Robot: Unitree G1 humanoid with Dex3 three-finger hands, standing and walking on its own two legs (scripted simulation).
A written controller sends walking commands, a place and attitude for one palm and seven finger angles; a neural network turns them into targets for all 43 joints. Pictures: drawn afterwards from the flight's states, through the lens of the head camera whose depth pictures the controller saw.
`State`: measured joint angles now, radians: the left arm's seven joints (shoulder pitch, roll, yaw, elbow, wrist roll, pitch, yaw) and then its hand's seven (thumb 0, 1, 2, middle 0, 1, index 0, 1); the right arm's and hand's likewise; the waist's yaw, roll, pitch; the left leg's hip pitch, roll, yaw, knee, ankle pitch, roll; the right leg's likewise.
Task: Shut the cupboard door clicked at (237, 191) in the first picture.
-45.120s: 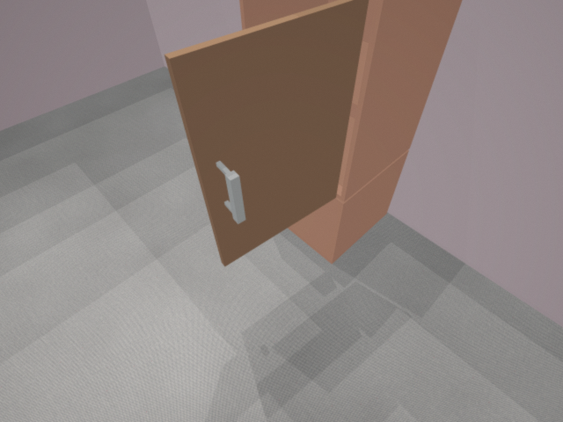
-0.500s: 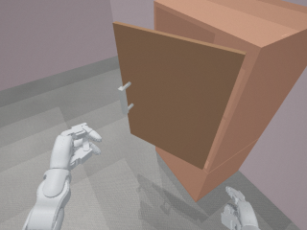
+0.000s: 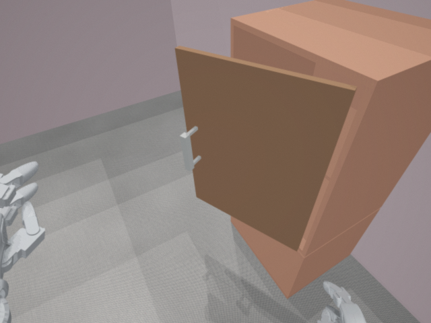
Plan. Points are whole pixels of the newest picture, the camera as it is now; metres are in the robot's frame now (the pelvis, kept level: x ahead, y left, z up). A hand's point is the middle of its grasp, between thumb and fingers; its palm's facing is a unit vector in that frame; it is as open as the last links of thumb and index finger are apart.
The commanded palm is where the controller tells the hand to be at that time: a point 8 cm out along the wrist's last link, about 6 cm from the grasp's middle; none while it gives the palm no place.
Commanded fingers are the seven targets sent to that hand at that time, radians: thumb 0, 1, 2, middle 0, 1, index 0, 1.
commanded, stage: draw the hand back to the body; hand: left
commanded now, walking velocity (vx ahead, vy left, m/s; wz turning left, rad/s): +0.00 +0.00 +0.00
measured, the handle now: (191, 148) +0.62 +0.16 -0.05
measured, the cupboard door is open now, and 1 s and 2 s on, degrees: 26 26 26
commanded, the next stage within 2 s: step back with the hand held close in 0.30 s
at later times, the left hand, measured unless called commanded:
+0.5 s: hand (50, 235) +0.18 +0.26 +0.16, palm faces +0.46 -0.79 -0.41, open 7.4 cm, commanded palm +0.13 +0.29 +0.17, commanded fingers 0.00 0.90 0.90 -0.20 -0.30 -0.20 -0.30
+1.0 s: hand (24, 257) +0.15 +0.28 +0.15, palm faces +0.40 -0.78 -0.48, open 7.4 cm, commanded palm +0.09 +0.31 +0.17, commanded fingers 0.00 0.90 0.90 -0.20 -0.30 -0.20 -0.30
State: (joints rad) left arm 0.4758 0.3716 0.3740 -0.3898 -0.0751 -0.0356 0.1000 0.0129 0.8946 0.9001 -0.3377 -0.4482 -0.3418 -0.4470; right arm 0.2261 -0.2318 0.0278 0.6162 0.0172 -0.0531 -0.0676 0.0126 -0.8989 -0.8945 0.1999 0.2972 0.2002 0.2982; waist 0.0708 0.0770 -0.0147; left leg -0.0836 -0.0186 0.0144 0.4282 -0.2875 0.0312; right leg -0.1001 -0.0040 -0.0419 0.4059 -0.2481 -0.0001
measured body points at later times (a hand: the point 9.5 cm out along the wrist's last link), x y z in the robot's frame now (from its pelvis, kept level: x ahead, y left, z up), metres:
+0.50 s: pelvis -0.01 -0.01 +0.00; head -0.03 -0.03 +0.45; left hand +0.15 +0.30 +0.18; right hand +0.17 -0.23 -0.09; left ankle -0.03 +0.10 -0.74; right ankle -0.01 -0.12 -0.74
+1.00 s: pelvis -0.06 +0.02 -0.01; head -0.05 +0.02 +0.44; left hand +0.12 +0.32 +0.18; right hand +0.11 -0.23 -0.09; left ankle -0.03 +0.10 -0.74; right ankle -0.01 -0.12 -0.74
